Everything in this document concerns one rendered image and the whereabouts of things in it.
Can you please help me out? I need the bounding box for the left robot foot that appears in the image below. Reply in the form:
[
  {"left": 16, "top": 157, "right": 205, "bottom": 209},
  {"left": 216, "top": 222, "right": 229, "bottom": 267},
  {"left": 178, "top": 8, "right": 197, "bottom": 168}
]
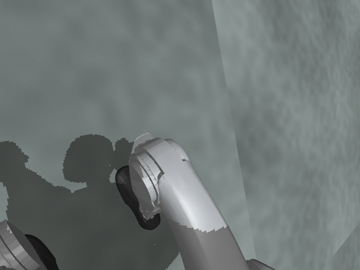
[{"left": 25, "top": 235, "right": 59, "bottom": 270}]

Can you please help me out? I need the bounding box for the right robot hand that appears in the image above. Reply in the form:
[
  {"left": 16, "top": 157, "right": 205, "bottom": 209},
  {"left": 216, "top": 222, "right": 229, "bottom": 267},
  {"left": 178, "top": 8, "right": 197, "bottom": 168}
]
[{"left": 246, "top": 259, "right": 275, "bottom": 270}]

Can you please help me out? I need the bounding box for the right robot foot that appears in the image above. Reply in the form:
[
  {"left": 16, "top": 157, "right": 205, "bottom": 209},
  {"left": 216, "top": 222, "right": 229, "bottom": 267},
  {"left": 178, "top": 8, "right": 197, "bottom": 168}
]
[{"left": 115, "top": 165, "right": 160, "bottom": 230}]

